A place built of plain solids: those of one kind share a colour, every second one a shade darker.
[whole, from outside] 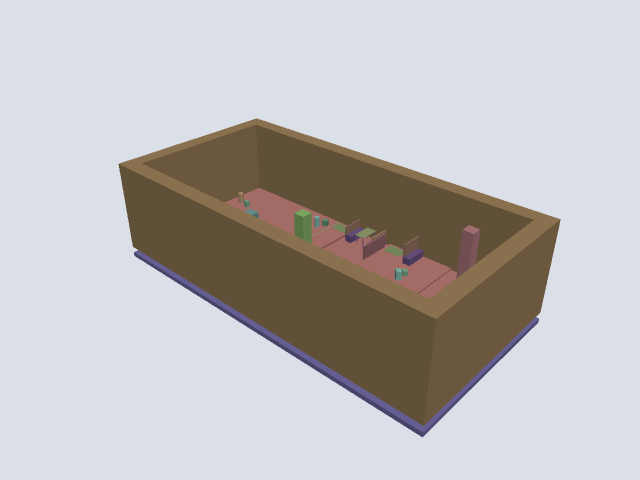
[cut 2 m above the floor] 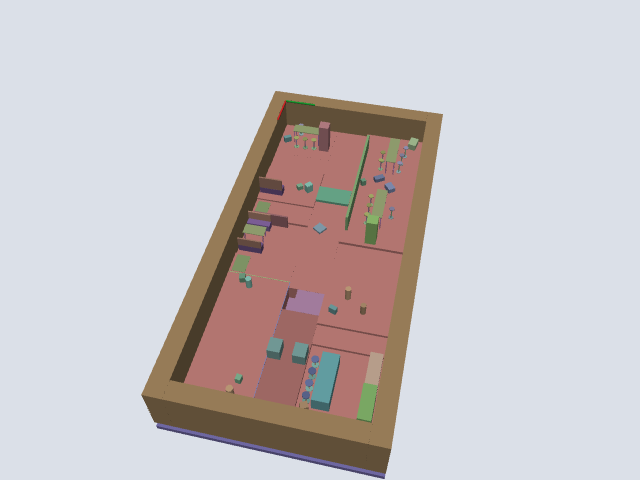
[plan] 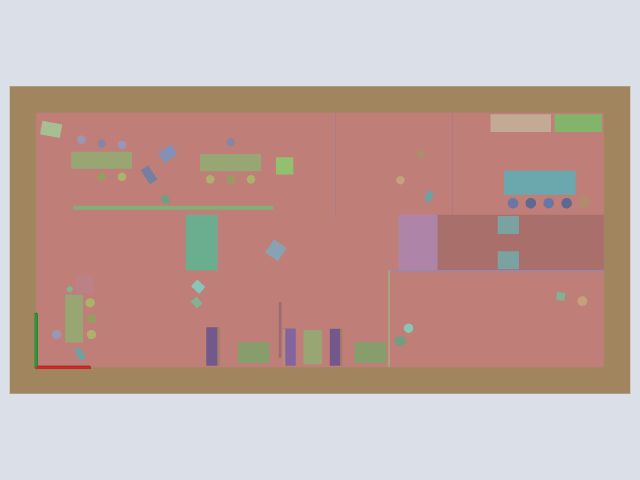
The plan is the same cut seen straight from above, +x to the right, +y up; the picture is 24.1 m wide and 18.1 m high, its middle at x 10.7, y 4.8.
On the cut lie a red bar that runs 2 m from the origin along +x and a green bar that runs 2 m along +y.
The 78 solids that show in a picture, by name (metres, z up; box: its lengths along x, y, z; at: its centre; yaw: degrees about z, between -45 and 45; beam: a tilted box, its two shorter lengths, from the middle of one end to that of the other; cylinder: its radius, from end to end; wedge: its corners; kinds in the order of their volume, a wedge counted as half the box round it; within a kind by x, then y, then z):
{
 "wall_1": {"box": [1.0, 9.6, 6.0], "at": [-0.5, 4.8, 2.0]},
 "wall_2": {"box": [23.4, 1.0, 6.0], "at": [10.7, -0.5, 2.0]},
 "wall_3": {"box": [23.4, 1.0, 6.0], "at": [10.7, 10.1, 2.0]},
 "wall_4": {"box": [1.0, 9.6, 6.0], "at": [21.9, 4.8, 2.0]},
 "floor_1": {"box": [3.0, 3.65, 1.0], "at": [1.5, 1.82, -0.5]},
 "floor_2": {"box": [1.4, 3.65, 1.0], "at": [3.7, 1.82, -0.5]},
 "floor_3": {"box": [9.9, 3.85, 1.18], "at": [4.95, 7.67, -0.41]},
 "floor_4": {"box": [3.05, 3.65, 1.1], "at": [5.92, 1.82, -0.45]},
 "floor_5": {"box": [13.67, 2.1, 1.0], "at": [6.83, 4.7, -0.5]},
 "floor_6": {"box": [1.5, 3.65, 1.0], "at": [8.2, 1.82, -0.5]},
 "floor_7": {"box": [2.95, 3.65, 0.84], "at": [10.43, 1.82, -0.58]},
 "floor_8": {"box": [1.4, 3.85, 1.0], "at": [10.6, 7.67, -0.5]},
 "floor_9": {"box": [1.4, 3.65, 1.0], "at": [12.6, 1.82, -0.5]},
 "floor_10": {"box": [4.4, 3.85, 1.16], "at": [13.5, 7.67, -0.42]},
 "floor_11": {"box": [1.2, 3.85, 1.0], "at": [16.3, 7.67, -0.5]},
 "floor_12": {"box": [8.1, 3.65, 1.01], "at": [17.35, 1.82, -0.5]},
 "floor_13": {"box": [6.27, 2.1, 1.0], "at": [18.27, 4.7, -0.5]},
 "floor_14": {"box": [4.5, 3.85, 0.84], "at": [19.15, 7.67, -0.58]},
 "floor_base_1": {"box": [23.4, 11.6, 0.3], "at": [10.7, 4.8, -1.57]},
 "tall_1": {"box": [1.8, 0.67, 2.25], "at": [20.44, 9.21, 0.96]},
 "floor_hatch_1": {"box": [1.46, 0.54, 0.45], "at": [14.4, 3.92, -1.18]},
 "floor_hatch_2": {"box": [1.46, 1.56, 1.0], "at": [14.4, 4.97, -0.5]},
 "island_1": {"box": [2.7, 0.9, 0.92], "at": [18.99, 6.96, 0.3]},
 "column_a0a_1": {"box": [0.65, 0.65, 5.0], "at": [1.84, 3.12, 2.5]},
 "column_ana_1": {"box": [0.65, 0.65, 4.82], "at": [9.37, 7.59, 2.59]},
 "counter_1": {"box": [2.28, 0.67, 0.92], "at": [18.27, 9.21, 0.3]},
 "screenS_1": {"box": [7.55, 0.15, 1.16], "at": [5.16, 6.01, 0.76]},
 "bench_seat_1": {"box": [0.52, 1.45, 0.45], "at": [6.67, 0.79, 0.33]},
 "bench_seat_2": {"box": [0.48, 1.4, 0.47], "at": [9.54, 0.76, 0.07]},
 "bench_seat_3": {"box": [0.48, 1.4, 0.47], "at": [11.3, 0.76, 0.07]},
 "neck_1": {"box": [0.8, 0.68, 0.75], "at": [17.8, 4.03, 0.38]},
 "neck_2": {"box": [0.8, 0.68, 0.75], "at": [17.8, 5.37, 0.38]},
 "step_hump_1": {"box": [1.2, 2.1, 0.23], "at": [6.24, 4.7, 0.07]},
 "bin_1": {"cylinder": 0.16, "from": [13.73, 7.06, 0.16], "to": [13.73, 7.06, 1.02]},
 "bin_2": {"cylinder": 0.15, "from": [14.5, 8.03, 0.16], "to": [14.5, 8.03, 0.86]},
 "bin_3": {"cylinder": 0.18, "from": [20.59, 2.5, 0.01], "to": [20.59, 2.5, 0.7]},
 "bin_4": {"box": [0.35, 0.4, 0.88], "at": [20.65, 6.24, 0.28], "yaw": 26.7},
 "bench_back_1": {"box": [0.1, 1.45, 0.85], "at": [6.88, 0.79, 0.97]},
 "bench_back_2": {"box": [0.09, 1.4, 0.58], "at": [9.35, 0.76, 0.6]},
 "bench_back_3": {"box": [0.09, 1.4, 0.58], "at": [11.5, 0.76, 0.6]},
 "screenW_1": {"box": [0.11, 2.1, 0.94], "at": [9.2, 1.41, 0.31]},
 "top_1": {"box": [0.68, 1.8, 0.044], "at": [1.43, 1.83, 1.03]},
 "top_2": {"box": [2.3, 0.65, 0.036], "at": [2.47, 7.81, 1.27]},
 "top_3": {"box": [2.3, 0.65, 0.036], "at": [7.33, 7.71, 1.27]},
 "top_4": {"box": [0.7, 1.3, 0.038], "at": [10.43, 0.76, 0.55]},
 "monitor_wedge_1": {"box": [0.76, 0.52, 0.43], "at": [0.56, 8.97, 0.4], "yaw": -10.6},
 "keg_1": {"box": [0.42, 0.35, 0.57], "at": [6.11, 3.04, 0.39], "yaw": -41.9},
 "keg_2": {"cylinder": 0.17, "from": [14.04, 1.47, 0.01], "to": [14.04, 1.47, 0.7]},
 "cable_reel_1": {"box": [0.27, 0.3, 0.4], "at": [4.87, 6.33, 0.38], "yaw": 32.2},
 "cable_reel_2": {"box": [0.29, 0.35, 0.31], "at": [6.05, 2.44, 0.26], "yaw": 41.1},
 "cable_reel_3": {"box": [0.37, 0.34, 0.39], "at": [13.72, 0.99, 0.2], "yaw": 16.0},
 "cable_reel_4": {"box": [0.32, 0.29, 0.4], "at": [19.78, 2.68, 0.21], "yaw": -6.5},
 "crate_1": {"box": [0.35, 0.64, 0.28], "at": [4.26, 7.26, 0.32], "yaw": 33.7},
 "crate_2": {"box": [0.6, 0.45, 0.31], "at": [4.96, 8.05, 0.34], "yaw": 37.4},
 "low_mat_1": {"box": [1.2, 0.8, 0.06], "at": [8.2, 0.55, -0.02]},
 "low_mat_2": {"box": [1.2, 0.8, 0.06], "at": [12.6, 0.55, -0.02]},
 "bag_1": {"box": [0.26, 0.49, 0.39], "at": [1.65, 0.5, 0.2], "yaw": 32.3},
 "bag_2": {"box": [0.25, 0.42, 0.43], "at": [14.81, 6.44, 0.38], "yaw": -20.2},
 "inway_cushion_1": {"box": [0.58, 0.6, 0.18], "at": [9.04, 4.42, 0.04], "yaw": -33.5},
 "stoola_seat_1": {"cylinder": 0.17, "from": [2.03, 2.44, 0.76], "to": [2.03, 2.44, 0.79]},
 "stoola_seat_2": {"cylinder": 0.17, "from": [2.08, 1.24, 0.76], "to": [2.08, 1.24, 0.79]},
 "stoola_seat_3": {"cylinder": 0.17, "from": [2.08, 1.83, 0.76], "to": [2.08, 1.83, 0.79]},
 "stoola_seat_4": {"cylinder": 0.16, "from": [2.47, 7.18, 0.94], "to": [2.47, 7.18, 0.99]},
 "stoola_seat_5": {"cylinder": 0.16, "from": [3.23, 7.18, 0.94], "to": [3.23, 7.18, 0.99]},
 "stoola_seat_6": {"cylinder": 0.16, "from": [6.56, 7.09, 0.94], "to": [6.56, 7.09, 0.99]},
 "stoola_seat_7": {"cylinder": 0.16, "from": [7.33, 7.09, 0.94], "to": [7.33, 7.09, 0.99]},
 "stoola_seat_8": {"cylinder": 0.16, "from": [8.1, 7.09, 0.94], "to": [8.1, 7.09, 0.99]},
 "stool_seat_1": {"cylinder": 0.2, "from": [17.98, 6.19, 0.39], "to": [17.98, 6.19, 0.44]},
 "stool_seat_2": {"cylinder": 0.2, "from": [18.65, 6.19, 0.39], "to": [18.65, 6.19, 0.44]},
 "stool_seat_3": {"cylinder": 0.2, "from": [19.32, 6.19, 0.39], "to": [19.32, 6.19, 0.44]},
 "stool_seat_4": {"cylinder": 0.2, "from": [20.0, 6.19, 0.39], "to": [20.0, 6.19, 0.44]},
 "stoolb_seat_1": {"cylinder": 0.17, "from": [0.77, 1.24, 0.76], "to": [0.77, 1.24, 0.79]},
 "stoolb_seat_2": {"cylinder": 0.16, "from": [1.7, 8.58, 0.94], "to": [1.7, 8.58, 0.99]},
 "stoolb_seat_3": {"cylinder": 0.16, "from": [2.47, 8.43, 0.94], "to": [2.47, 8.43, 0.99]},
 "stoolb_seat_4": {"cylinder": 0.16, "from": [3.23, 8.38, 0.94], "to": [3.23, 8.38, 0.99]},
 "stoolb_seat_5": {"cylinder": 0.16, "from": [7.33, 8.49, 0.94], "to": [7.33, 8.49, 0.99]},
 "low_stripN_1": {"box": [8.1, 0.04, 0.06], "at": [17.35, 3.65, -0.01]},
 "low_stripW_1": {"box": [0.04, 3.65, 0.06], "at": [13.3, 1.82, -0.01]}
}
